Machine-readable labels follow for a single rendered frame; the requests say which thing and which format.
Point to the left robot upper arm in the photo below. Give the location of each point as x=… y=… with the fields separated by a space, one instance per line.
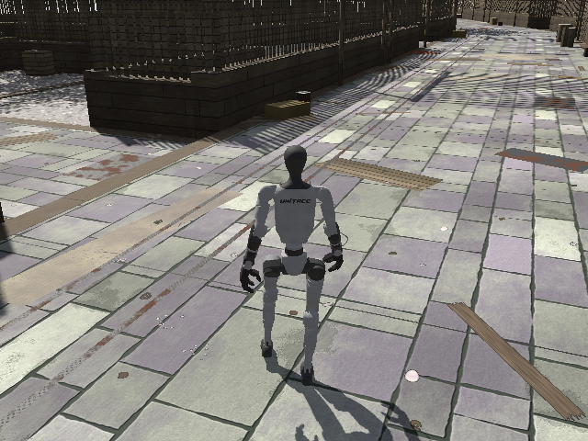
x=265 y=194

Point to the right robot upper arm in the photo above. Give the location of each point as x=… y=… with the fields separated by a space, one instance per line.
x=327 y=206

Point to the humanoid robot head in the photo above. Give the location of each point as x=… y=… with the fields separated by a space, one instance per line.
x=295 y=158

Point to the left robot hand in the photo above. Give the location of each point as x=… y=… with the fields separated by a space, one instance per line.
x=245 y=279

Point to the robot right shin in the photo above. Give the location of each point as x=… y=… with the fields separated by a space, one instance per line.
x=309 y=343

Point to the right robot hand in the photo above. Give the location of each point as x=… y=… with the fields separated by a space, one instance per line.
x=328 y=258

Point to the robot right forearm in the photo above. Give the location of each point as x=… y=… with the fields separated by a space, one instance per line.
x=335 y=242

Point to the robot left forearm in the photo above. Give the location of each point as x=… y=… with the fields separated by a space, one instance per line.
x=251 y=250

